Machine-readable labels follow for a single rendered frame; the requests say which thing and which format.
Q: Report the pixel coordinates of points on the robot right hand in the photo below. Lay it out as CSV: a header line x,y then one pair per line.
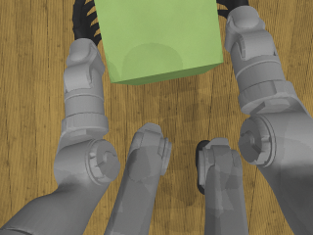
x,y
230,5

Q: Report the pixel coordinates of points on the robot left hand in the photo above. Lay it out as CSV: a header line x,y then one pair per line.
x,y
82,27

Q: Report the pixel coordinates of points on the right robot thigh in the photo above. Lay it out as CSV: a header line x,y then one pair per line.
x,y
224,196

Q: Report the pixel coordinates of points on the robot right forearm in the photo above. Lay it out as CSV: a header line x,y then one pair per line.
x,y
257,66

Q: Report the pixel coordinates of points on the left robot thigh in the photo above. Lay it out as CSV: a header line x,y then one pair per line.
x,y
133,207

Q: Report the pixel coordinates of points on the carton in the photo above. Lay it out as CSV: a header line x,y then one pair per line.
x,y
147,41

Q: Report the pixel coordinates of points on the robot right upper arm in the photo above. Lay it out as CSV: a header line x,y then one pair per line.
x,y
281,146

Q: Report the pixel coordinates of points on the robot thigh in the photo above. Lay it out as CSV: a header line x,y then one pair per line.
x,y
133,207
224,196

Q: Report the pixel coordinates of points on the robot left forearm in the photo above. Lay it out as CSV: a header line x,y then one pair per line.
x,y
83,95

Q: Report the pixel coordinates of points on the robot left upper arm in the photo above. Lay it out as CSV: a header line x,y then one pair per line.
x,y
84,172

